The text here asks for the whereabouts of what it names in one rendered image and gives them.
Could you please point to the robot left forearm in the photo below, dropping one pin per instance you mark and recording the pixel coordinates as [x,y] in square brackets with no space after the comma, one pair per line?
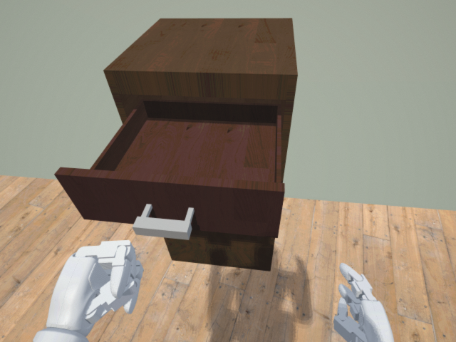
[59,335]

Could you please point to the drawer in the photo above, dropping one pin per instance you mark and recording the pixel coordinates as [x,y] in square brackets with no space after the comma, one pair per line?
[222,159]

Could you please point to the cabinet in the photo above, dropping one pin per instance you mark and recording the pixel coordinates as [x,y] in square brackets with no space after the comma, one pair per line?
[213,60]

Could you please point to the handle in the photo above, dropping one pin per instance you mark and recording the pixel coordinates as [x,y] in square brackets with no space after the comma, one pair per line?
[167,228]

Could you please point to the right robot hand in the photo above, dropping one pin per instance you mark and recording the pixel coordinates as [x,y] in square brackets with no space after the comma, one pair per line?
[365,309]

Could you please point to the left robot hand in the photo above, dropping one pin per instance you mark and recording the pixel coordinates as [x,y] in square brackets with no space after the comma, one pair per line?
[111,269]

